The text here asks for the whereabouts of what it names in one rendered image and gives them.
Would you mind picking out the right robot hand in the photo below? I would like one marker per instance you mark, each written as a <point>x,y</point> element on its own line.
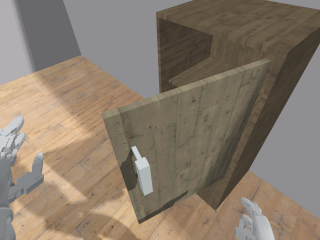
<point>259,226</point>

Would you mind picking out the handle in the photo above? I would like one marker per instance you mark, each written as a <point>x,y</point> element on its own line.
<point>143,171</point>

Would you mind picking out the cupboard door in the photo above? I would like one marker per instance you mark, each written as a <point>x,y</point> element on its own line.
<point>188,135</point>

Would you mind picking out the left robot hand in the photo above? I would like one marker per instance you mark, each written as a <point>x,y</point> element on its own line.
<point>10,143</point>

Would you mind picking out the robot left forearm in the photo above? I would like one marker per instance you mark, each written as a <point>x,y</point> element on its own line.
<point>7,231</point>

